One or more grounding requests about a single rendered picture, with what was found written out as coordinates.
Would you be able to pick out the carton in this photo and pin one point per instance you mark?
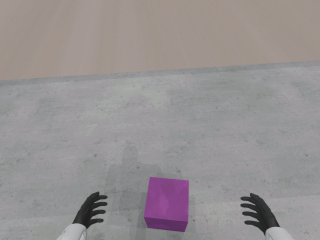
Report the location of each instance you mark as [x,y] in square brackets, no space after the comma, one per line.
[167,204]

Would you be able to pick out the robot right hand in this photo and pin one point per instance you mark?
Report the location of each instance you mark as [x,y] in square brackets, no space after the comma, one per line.
[264,215]

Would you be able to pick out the robot left forearm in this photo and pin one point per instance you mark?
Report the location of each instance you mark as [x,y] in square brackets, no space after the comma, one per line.
[74,231]

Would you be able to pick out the robot right forearm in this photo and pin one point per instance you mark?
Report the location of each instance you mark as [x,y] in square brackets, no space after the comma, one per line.
[277,233]

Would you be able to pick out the robot left hand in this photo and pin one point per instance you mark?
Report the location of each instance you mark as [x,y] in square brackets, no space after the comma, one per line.
[85,213]

